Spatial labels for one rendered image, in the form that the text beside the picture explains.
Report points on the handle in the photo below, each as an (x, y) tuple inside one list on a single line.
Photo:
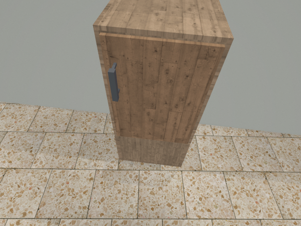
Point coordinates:
[(113, 83)]

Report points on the cupboard door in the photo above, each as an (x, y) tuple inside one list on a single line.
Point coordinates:
[(163, 84)]

